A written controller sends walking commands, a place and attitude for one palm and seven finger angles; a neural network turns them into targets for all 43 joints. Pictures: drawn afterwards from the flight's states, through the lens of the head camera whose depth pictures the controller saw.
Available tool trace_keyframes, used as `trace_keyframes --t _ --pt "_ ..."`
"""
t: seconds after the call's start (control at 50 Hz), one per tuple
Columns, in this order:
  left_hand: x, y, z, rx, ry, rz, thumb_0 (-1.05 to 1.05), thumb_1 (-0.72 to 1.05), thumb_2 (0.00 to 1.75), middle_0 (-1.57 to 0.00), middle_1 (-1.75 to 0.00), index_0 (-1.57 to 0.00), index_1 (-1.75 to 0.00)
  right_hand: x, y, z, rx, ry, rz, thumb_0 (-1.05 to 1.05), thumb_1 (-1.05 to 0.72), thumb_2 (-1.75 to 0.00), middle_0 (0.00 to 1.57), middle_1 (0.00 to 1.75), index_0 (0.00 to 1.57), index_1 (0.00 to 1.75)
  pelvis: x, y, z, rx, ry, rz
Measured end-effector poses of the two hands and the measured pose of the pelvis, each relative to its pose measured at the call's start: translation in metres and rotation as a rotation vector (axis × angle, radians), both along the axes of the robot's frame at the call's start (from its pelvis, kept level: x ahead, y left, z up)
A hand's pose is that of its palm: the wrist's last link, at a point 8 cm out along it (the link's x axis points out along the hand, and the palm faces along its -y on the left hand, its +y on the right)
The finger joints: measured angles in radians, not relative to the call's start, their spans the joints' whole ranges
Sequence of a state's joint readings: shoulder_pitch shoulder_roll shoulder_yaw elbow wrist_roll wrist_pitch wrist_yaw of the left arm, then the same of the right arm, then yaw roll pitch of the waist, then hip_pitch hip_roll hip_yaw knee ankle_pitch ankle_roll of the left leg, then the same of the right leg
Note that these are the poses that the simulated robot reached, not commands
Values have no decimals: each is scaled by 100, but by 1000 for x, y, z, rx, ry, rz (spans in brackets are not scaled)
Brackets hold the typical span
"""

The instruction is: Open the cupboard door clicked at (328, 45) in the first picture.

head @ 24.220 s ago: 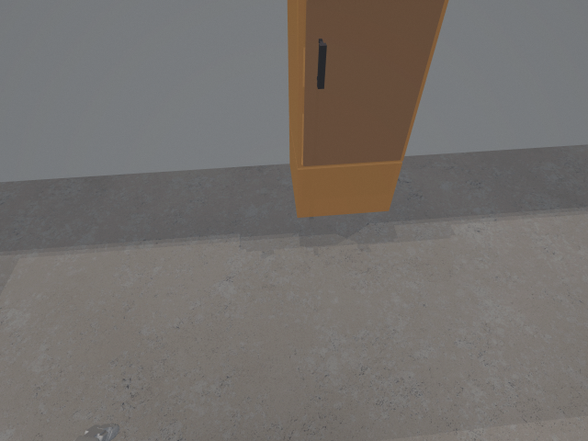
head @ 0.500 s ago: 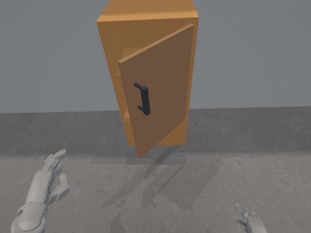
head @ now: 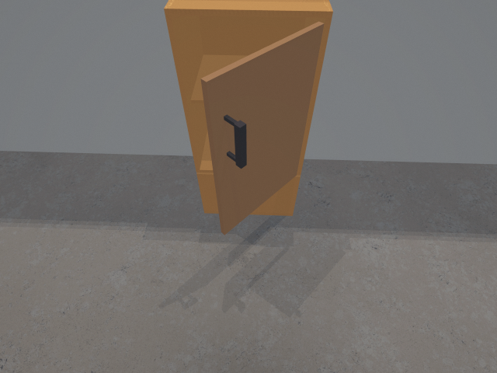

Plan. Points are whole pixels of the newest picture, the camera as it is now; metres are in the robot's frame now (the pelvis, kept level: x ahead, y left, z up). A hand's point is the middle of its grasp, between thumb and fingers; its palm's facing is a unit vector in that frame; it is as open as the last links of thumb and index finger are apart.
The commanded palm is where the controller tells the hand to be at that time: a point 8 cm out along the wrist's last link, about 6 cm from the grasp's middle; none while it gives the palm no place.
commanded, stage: let the arm hang, fingers relaxed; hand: left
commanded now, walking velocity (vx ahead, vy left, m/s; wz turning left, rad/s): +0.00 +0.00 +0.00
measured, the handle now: (235, 141) +0.62 +0.08 -0.02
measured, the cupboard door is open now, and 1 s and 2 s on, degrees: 47 47 47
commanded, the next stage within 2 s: look to check the result in 0.48 s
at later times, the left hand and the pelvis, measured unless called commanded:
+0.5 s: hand out of the picture +0.01 +0.17 -0.18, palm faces +0.02 -0.98 -0.19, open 7.3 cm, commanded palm none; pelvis +0.00 -0.01 +0.00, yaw -1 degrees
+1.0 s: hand out of the picture +0.00 +0.16 -0.17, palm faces +0.03 -0.98 -0.19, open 7.4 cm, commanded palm none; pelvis +0.01 -0.01 +0.00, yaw +0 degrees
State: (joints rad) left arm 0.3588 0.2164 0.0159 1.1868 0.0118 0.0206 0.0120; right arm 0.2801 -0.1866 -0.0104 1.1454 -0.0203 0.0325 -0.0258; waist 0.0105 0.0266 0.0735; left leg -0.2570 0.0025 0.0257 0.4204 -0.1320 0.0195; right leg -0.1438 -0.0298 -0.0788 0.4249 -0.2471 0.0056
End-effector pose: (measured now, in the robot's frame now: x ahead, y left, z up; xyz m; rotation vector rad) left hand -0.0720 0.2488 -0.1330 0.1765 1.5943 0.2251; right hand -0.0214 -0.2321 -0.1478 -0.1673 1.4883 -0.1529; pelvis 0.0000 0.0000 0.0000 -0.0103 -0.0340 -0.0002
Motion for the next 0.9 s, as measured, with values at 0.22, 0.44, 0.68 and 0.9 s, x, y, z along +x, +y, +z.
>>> trace_keyframes --t 0.22,0.44,0.68,0.9 --pt "57 -13 -8 -21 -176 -49 0 90 90 -20 -30 -20 -30 10 13 -6 37 -74 -20 1 -91 -89 20 30 20 30 -5 -1 -1 5 -3 -6" --pt "85 -33 -12 -58 -237 -65 1 92 90 -20 -30 -20 -30 7 15 -4 41 -73 -40 1 -91 -89 20 30 20 30 0 -5 -1 8 -1 -9" --pt "61 -37 -12 -58 -149 -33 0 91 90 -20 -30 -20 -30 5 15 -4 46 -30 -42 1 -91 -89 19 30 20 30 6 -9 0 7 3 -8" --pt "60 -41 -11 -63 -130 -22 0 90 90 -20 -30 -20 -30 25 6 -2 29 -53 -23 1 -91 -89 20 30 20 30 12 -11 1 8 5 -8"
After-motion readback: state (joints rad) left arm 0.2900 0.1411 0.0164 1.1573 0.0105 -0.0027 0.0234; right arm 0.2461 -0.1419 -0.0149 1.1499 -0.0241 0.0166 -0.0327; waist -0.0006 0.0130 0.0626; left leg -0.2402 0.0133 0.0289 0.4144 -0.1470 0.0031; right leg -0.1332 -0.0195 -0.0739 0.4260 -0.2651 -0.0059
